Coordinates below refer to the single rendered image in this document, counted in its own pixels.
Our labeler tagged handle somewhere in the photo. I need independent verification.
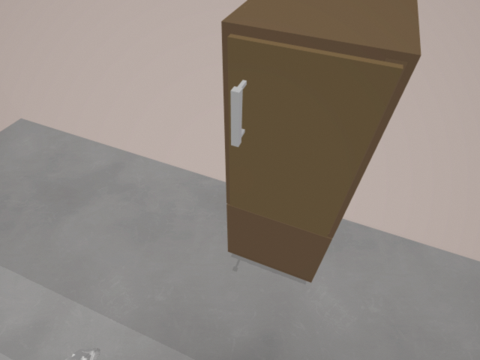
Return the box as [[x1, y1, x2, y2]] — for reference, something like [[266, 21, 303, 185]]
[[230, 80, 247, 147]]

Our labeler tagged cupboard door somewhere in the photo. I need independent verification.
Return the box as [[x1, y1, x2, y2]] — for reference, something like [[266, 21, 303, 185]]
[[227, 34, 404, 237]]

